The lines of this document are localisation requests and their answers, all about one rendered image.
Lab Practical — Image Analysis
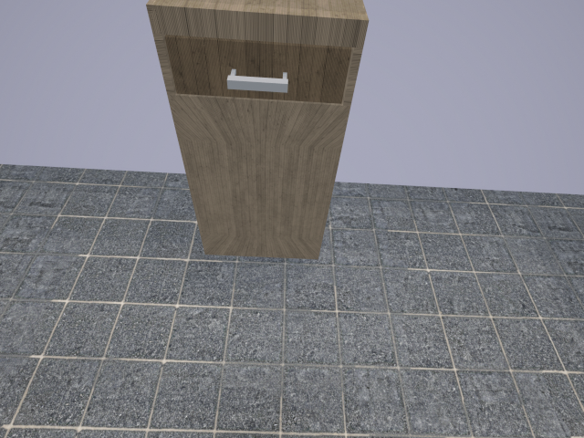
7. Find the cabinet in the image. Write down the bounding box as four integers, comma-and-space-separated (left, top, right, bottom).
146, 0, 369, 259

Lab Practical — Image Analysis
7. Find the drawer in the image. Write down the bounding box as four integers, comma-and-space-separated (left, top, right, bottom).
165, 35, 352, 104

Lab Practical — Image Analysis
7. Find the handle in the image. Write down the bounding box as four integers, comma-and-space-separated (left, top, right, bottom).
227, 69, 288, 93

